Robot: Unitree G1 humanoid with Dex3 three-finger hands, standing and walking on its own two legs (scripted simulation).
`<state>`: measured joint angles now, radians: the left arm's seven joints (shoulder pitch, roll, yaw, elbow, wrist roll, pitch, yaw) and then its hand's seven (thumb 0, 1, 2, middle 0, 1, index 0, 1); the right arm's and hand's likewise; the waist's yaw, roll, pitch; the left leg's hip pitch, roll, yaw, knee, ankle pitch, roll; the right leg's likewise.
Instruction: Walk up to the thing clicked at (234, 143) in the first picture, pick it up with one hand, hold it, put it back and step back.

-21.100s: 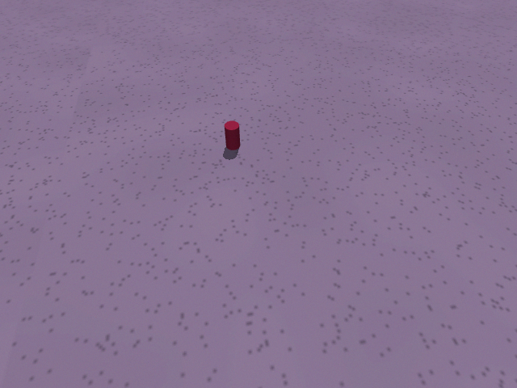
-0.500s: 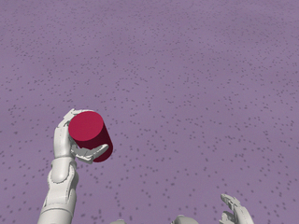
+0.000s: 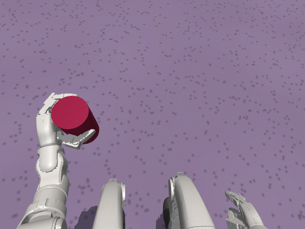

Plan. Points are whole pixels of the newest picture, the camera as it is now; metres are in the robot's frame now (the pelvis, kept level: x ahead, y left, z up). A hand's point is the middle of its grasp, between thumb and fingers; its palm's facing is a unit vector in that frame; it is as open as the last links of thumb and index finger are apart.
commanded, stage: crouch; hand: left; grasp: from the side
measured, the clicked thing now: (78, 122) +0.39 +0.19 -0.04
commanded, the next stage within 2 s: lower in 1.36 s
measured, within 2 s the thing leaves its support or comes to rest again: neither
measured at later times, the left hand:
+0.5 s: hand (85, 141) +0.40 +0.22 -0.25, palm faces +0.21 -0.98 -0.03, open 11.3 cm
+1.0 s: hand (90, 144) +0.42 +0.22 -0.35, palm faces +0.20 -0.98 -0.03, open 11.2 cm
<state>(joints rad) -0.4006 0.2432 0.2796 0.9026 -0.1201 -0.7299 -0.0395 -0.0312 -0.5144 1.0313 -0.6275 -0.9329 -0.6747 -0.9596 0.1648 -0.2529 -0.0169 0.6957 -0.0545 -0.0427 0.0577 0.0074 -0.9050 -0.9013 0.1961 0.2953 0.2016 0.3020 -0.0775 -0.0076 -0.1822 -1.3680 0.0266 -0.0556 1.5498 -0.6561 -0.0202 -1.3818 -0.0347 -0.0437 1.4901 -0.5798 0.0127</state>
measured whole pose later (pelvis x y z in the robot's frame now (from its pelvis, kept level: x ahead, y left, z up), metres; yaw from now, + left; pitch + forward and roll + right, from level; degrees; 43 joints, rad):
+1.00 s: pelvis -0.06 +0.01 -0.27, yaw -5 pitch +28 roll -9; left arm -0.73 0.54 0.52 1.23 -0.02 -0.82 -0.06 -0.03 -0.53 1.06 -0.62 -0.95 -0.66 -0.98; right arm 0.08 -0.31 0.16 0.72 -0.17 0.02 0.12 0.00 -0.93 -0.91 0.20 0.30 0.20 0.30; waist -0.23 -0.06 0.02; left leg -2.24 -0.02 -0.16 2.45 -0.70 -0.01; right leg -2.20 -0.04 -0.08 2.29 -0.58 0.04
